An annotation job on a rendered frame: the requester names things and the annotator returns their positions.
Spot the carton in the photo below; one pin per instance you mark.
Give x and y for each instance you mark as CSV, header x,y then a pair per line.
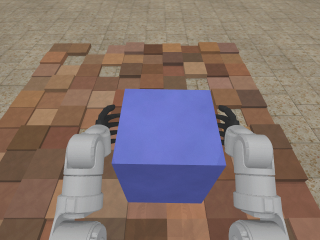
x,y
168,147

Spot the robot left hand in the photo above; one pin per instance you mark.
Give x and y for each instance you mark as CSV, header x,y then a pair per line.
x,y
104,118

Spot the robot right hand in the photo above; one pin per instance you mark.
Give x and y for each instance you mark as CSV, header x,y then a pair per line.
x,y
229,120

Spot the robot left forearm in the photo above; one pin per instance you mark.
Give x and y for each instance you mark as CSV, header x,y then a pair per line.
x,y
82,181

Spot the left robot upper arm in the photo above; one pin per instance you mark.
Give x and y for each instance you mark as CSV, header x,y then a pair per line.
x,y
80,230

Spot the right robot upper arm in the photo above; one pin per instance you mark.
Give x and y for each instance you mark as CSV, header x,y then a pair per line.
x,y
256,230

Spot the robot right forearm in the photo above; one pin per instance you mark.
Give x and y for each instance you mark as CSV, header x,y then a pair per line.
x,y
255,186

